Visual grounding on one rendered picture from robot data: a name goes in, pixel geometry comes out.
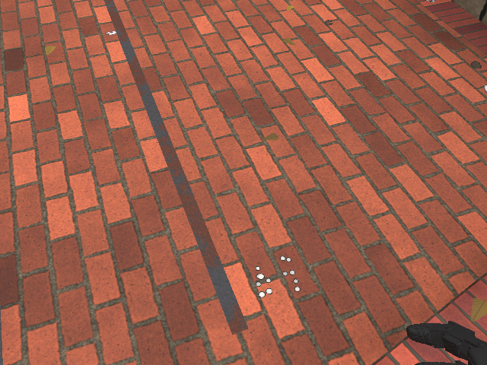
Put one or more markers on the robot right hand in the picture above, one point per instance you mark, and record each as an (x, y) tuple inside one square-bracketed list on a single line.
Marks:
[(456, 339)]

